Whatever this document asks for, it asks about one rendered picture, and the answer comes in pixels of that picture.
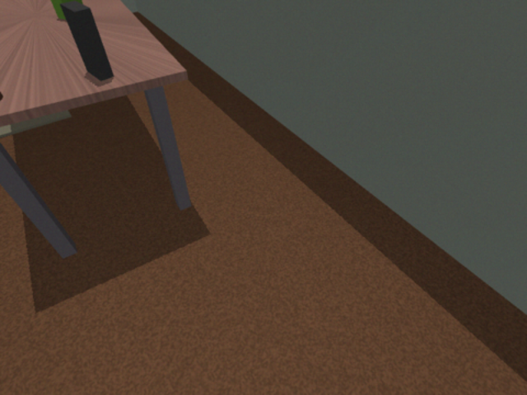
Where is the table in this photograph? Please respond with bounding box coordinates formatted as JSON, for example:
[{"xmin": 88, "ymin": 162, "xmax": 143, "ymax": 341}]
[{"xmin": 0, "ymin": 0, "xmax": 192, "ymax": 258}]

